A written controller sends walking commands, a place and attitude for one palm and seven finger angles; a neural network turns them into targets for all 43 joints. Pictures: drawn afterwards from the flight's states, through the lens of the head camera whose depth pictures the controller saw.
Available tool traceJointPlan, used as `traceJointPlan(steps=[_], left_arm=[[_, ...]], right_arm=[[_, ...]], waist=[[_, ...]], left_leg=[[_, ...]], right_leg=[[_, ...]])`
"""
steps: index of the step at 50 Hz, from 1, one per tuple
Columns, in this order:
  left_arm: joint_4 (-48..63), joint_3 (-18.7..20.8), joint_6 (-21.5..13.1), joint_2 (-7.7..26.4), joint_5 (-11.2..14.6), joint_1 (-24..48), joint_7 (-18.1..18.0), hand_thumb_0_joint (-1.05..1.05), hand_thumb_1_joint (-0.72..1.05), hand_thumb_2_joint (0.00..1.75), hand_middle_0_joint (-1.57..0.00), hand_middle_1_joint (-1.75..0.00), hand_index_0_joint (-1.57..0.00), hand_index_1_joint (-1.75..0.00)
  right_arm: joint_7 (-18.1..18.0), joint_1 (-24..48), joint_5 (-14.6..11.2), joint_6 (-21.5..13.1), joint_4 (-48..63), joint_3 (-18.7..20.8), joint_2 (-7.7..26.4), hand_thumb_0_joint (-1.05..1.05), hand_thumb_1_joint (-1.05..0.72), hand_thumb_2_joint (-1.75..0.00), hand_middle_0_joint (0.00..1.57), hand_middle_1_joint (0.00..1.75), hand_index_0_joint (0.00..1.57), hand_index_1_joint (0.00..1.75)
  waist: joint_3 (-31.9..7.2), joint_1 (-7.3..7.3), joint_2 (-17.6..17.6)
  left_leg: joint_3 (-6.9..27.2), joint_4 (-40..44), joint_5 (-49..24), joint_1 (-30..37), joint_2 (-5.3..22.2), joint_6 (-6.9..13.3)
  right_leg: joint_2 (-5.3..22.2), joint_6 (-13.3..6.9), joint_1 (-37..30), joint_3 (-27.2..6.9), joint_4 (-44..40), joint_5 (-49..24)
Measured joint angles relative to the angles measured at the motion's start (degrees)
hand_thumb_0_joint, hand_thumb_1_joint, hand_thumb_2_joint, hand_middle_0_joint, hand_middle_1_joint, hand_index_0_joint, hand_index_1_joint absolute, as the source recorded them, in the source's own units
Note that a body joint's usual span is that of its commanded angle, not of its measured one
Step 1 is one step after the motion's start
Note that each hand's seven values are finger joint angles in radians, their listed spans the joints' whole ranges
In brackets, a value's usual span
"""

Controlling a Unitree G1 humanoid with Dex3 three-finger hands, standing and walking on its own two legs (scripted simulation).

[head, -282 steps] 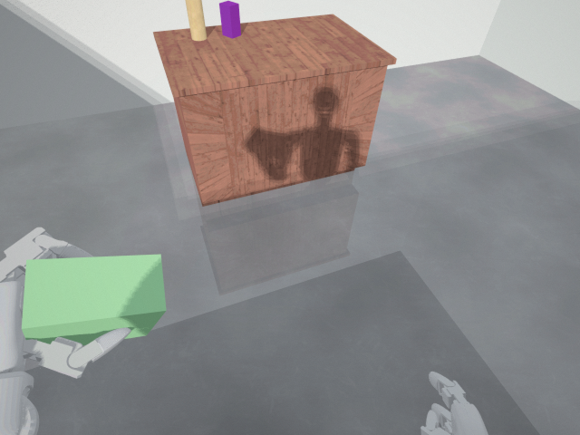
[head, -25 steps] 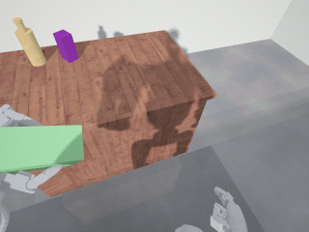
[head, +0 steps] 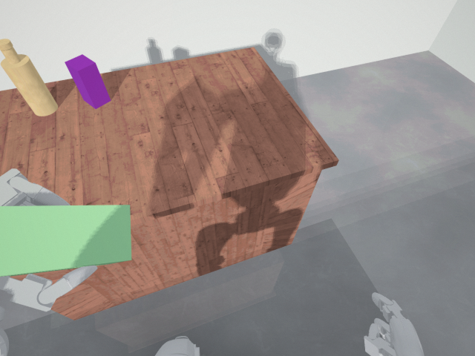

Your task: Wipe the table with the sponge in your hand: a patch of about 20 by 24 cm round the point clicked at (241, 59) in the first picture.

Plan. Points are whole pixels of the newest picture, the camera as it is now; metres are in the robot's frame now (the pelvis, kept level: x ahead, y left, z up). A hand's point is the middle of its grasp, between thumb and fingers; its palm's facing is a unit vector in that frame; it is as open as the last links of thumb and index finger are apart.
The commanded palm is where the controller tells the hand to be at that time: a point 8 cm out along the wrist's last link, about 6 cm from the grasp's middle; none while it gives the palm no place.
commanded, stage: take the last steps up to it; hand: left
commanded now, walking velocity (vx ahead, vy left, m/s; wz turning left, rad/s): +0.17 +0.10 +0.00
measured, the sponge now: (83, 240) +0.23 +0.19 +0.16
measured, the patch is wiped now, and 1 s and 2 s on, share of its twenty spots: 0.00 0.00 0.00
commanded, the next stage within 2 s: come to a stop and stand still in 0.96 s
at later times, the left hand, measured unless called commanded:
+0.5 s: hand (35, 214) +0.25 +0.25 +0.18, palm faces +0.43 -0.77 -0.47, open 10.0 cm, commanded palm +0.20 +0.29 +0.18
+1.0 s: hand (28, 197) +0.27 +0.27 +0.17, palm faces +0.39 -0.82 -0.42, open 10.0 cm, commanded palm +0.22 +0.31 +0.18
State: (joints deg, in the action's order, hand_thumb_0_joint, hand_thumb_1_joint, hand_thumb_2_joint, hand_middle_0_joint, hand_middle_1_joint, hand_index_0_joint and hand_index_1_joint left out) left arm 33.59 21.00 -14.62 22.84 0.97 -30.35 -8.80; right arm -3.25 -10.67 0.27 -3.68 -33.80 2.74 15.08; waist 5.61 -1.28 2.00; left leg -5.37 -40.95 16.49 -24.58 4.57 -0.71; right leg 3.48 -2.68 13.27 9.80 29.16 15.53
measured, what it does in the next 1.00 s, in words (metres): steps on the spot: left foot, then right foot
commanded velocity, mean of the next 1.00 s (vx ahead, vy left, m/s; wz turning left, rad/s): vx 0.16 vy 0.08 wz -0.01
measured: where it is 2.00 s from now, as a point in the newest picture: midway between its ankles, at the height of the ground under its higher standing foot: outside the picture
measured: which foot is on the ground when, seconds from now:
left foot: up 0.00-0.06, down 0.08-0.44, up 0.46-0.82, down 0.84-1.00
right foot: down 0.00-0.08, up 0.10-0.40, down 0.42-0.86, up 0.88-1.00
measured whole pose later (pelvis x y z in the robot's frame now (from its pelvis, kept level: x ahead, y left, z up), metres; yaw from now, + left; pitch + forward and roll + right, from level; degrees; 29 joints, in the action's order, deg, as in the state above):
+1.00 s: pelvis +0.06 +0.03 +0.00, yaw -1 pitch -1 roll +0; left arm 27.7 21.2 -12.0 22.6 0.9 -26.7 -8.7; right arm -3.1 -12.3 -0.1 -5.0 -34.6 0.0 10.6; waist 2.1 -0.1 1.7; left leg -5.3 -28.1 13.8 -13.1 0.5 1.8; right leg 1.0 -0.1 20.4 4.6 48.0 25.7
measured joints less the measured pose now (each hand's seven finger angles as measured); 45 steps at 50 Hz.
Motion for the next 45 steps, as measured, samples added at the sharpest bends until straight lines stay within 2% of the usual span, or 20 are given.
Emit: traceJointPlan(steps=[3,4,6,8,11,15,20,21,23,25,28,30,33,36,42,43,45], left_arm=[[1.25,1.63,-0.14,1.14,0.41,-0.68,-0.65,-0.01,-0.48,0.99,-0.75,-1.35,-0.76,-1.34],[1.02,2.11,-0.19,1.37,0.58,-0.44,-0.82,-0.01,-0.48,0.99,-0.75,-1.35,-0.76,-1.34],[-1.26,2.66,0.04,1.55,0.67,1.44,-1.04,-0.01,-0.48,0.99,-0.75,-1.35,-0.76,-1.34],[-4.77,2.50,0.48,0.86,0.36,3.55,-0.86,-0.01,-0.48,0.99,-0.75,-1.35,-0.76,-1.34],[-7.37,1.21,2.20,-0.81,0.04,5.84,-0.62,-0.01,-0.48,0.99,-0.75,-1.35,-0.76,-1.34],[-4.58,-1.36,2.97,-2.60,0.03,4.77,-0.08,-0.01,-0.48,0.99,-0.75,-1.35,-0.76,-1.34],[-3.15,-1.27,2.18,-0.57,0.20,2.51,0.17,-0.01,-0.48,0.99,-0.75,-1.35,-0.76,-1.34],[-3.91,-0.80,2.06,-0.16,0.18,2.64,0.12,-0.01,-0.48,0.99,-0.75,-1.35,-0.76,-1.34],[-6.21,-0.50,2.19,-0.51,0.07,3.37,0.06,-0.01,-0.48,0.99,-0.75,-1.35,-0.76,-1.34],[-8.24,-0.54,2.78,-1.33,0.41,4.12,0.15,-0.01,-0.48,0.99,-0.75,-1.35,-0.76,-1.34],[-11.00,-0.90,2.78,-3.69,0.65,4.61,0.24,-0.01,-0.48,0.99,-0.75,-1.35,-0.76,-1.34],[-12.27,-1.45,2.56,-4.46,0.35,4.59,0.21,-0.01,-0.48,0.99,-0.75,-1.35,-0.76,-1.34],[-12.15,-2.64,2.15,-4.39,-0.05,4.44,0.29,-0.01,-0.48,0.99,-0.75,-1.35,-0.76,-1.34],[-9.17,-3.08,1.76,-3.34,-0.07,3.18,0.38,-0.01,-0.48,0.99,-0.75,-1.35,-0.76,-1.34],[-1.79,-1.11,0.95,-0.48,0.46,-0.09,0.02,-0.01,-0.48,0.99,-0.75,-1.35,-0.76,-1.34],[-1.40,-0.55,0.79,0.10,0.56,0.11,-0.06,-0.01,-0.48,0.99,-0.75,-1.35,-0.76,-1.34],[-2.25,0.36,0.81,0.86,0.48,1.15,-0.16,-0.01,-0.48,0.99,-0.75,-1.35,-0.76,-1.34]], right_arm=[[-0.25,-1.32,-0.13,0.07,0.89,0.31,0.13,0.01,-0.90,-0.90,0.19,0.30,0.20,0.30],[-0.44,-1.60,-0.26,0.11,0.94,0.38,-0.07,0.01,-0.90,-0.90,0.19,0.30,0.20,0.30],[-0.65,-1.52,-0.59,0.51,0.48,0.19,-1.73,0.01,-0.90,-0.90,0.19,0.30,0.20,0.30],[-0.56,-1.38,-0.52,0.37,-0.18,-0.83,-3.42,0.01,-0.90,-0.90,0.19,0.30,0.19,0.30],[0.07,-1.35,-0.54,-0.81,-0.93,-2.58,-5.67,0.01,-0.90,-0.90,0.19,0.30,0.20,0.30],[0.97,-1.44,-0.34,-2.61,-1.05,-4.66,-7.57,0.01,-0.90,-0.90,0.20,0.30,0.20,0.30],[0.78,-1.22,0.02,-3.14,-1.23,-5.99,-8.12,0.01,-0.90,-0.90,0.20,0.30,0.20,0.30],[0.67,-1.07,0.00,-2.93,-1.36,-6.00,-7.84,0.01,-0.90,-0.90,0.20,0.30,0.20,0.30],[0.52,-0.72,-0.06,-2.03,-2.05,-5.57,-6.65,0.01,-0.90,-0.90,0.20,0.30,0.20,0.30],[0.74,-0.64,-0.25,-1.14,-3.19,-4.84,-5.58,0.01,-0.90,-0.90,0.20,0.30,0.20,0.30],[1.01,-0.57,-0.32,-0.43,-4.19,-4.07,-3.60,0.01,-0.90,-0.90,0.20,0.30,0.20,0.30],[0.72,-0.56,-0.31,-0.17,-4.09,-3.66,-2.33,0.01,-0.90,-0.90,0.20,0.30,0.20,0.30],[0.20,-0.47,-0.12,-0.22,-3.42,-2.55,-0.75,0.01,-0.90,-0.90,0.20,0.30,0.20,0.30],[-0.10,-0.30,-0.05,-0.41,-2.54,-1.32,0.20,0.01,-0.90,-0.90,0.20,0.30,0.20,0.30],[-0.22,-1.67,-0.25,-0.30,-0.01,-0.07,0.71,0.01,-0.90,-0.90,0.19,0.30,0.20,0.30],[-0.37,-1.72,-0.29,-0.23,0.03,0.07,0.31,0.01,-0.90,-0.90,0.19,0.30,0.20,0.30],[-0.48,-1.64,-0.58,0.15,-0.14,-0.18,-1.32,0.01,-0.90,-0.90,0.19,0.30,0.19,0.30]], waist=[[-1.17,0.21,-0.54],[-1.67,0.31,-0.59],[-2.15,0.79,0.81],[-3.05,0.94,0.76],[-3.54,1.02,-0.11],[-3.42,1.28,-0.82],[-3.47,1.84,-2.21],[-3.46,1.97,-2.82],[-3.38,1.83,-5.15],[-3.88,2.32,-5.05],[-4.12,2.38,-3.68],[-3.97,1.57,-2.89],[-3.18,0.35,-1.97],[-2.21,-0.20,-1.08],[-2.40,-0.25,-0.89],[-2.45,-0.16,-0.56],[-2.52,0.72,1.01]], left_leg=[[-1.57,9.40,-3.60,5.47,-1.03,0.29],[-1.78,11.06,-5.81,6.73,-1.37,0.95],[-2.68,8.89,-4.80,6.93,-2.35,2.00],[-2.69,8.25,-3.24,7.06,-2.30,2.48],[-1.96,9.60,-3.57,7.82,-2.03,2.53],[-1.81,11.49,-4.50,8.60,-2.37,2.51],[-1.94,10.52,-3.90,8.12,-2.48,1.62],[-1.85,9.41,-3.31,7.71,-2.24,1.31],[-0.68,6.02,0.49,6.77,-1.19,1.22],[1.02,-2.42,6.43,4.15,-2.44,0.88],[2.47,-14.55,5.70,0.22,-3.77,-0.21],[2.65,-15.82,4.31,-0.76,-3.48,-0.46],[2.50,-10.75,2.64,-0.05,-2.76,-0.18],[1.80,-3.18,2.23,2.35,-2.47,0.40],[0.68,12.77,-1.77,10.46,-3.16,1.55],[0.64,13.53,-4.18,10.91,-3.38,1.92],[-0.33,12.00,-3.33,11.07,-4.25,2.24]], right_leg=[[-0.06,1.23,-0.37,-0.20,2.76,2.41],[0.14,1.72,-0.09,-0.44,4.71,3.74],[0.64,2.30,1.78,-3.05,11.66,9.48],[-0.42,2.57,5.19,-4.64,21.10,14.47],[-1.12,3.08,8.33,-4.72,26.69,12.87],[-0.76,3.52,8.76,-4.63,21.29,9.30],[-1.79,3.57,4.15,-3.37,7.96,7.77],[-2.24,2.71,3.05,-3.11,5.25,4.68],[-3.47,-0.01,2.20,-2.15,4.13,0.27],[-3.30,-1.53,2.13,-2.56,4.14,0.74],[-2.70,-1.75,0.89,-3.74,1.14,-0.21],[-2.41,-1.63,-0.01,-3.89,-1.14,-1.46],[-2.20,-1.56,-0.83,-3.64,-3.25,-2.53],[-2.38,-1.43,-1.06,-3.74,-4.01,-2.96],[-3.59,-0.35,-0.05,-3.51,-0.54,-0.77],[-3.37,-0.03,0.55,-3.59,1.47,0.37],[-2.66,0.94,2.37,-5.28,7.38,6.48]])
